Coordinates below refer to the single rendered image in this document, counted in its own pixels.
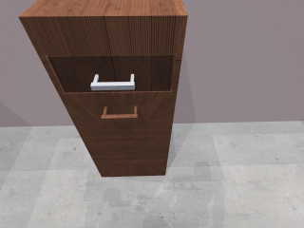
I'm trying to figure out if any drawer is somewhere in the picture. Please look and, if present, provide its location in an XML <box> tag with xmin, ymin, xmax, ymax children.
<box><xmin>48</xmin><ymin>53</ymin><xmax>175</xmax><ymax>93</ymax></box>

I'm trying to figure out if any cabinet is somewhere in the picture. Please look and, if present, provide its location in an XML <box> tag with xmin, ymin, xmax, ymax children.
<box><xmin>18</xmin><ymin>0</ymin><xmax>188</xmax><ymax>178</ymax></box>

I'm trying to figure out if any handle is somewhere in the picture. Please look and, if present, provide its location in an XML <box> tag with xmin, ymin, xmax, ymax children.
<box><xmin>101</xmin><ymin>114</ymin><xmax>138</xmax><ymax>122</ymax></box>
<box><xmin>90</xmin><ymin>74</ymin><xmax>135</xmax><ymax>90</ymax></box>

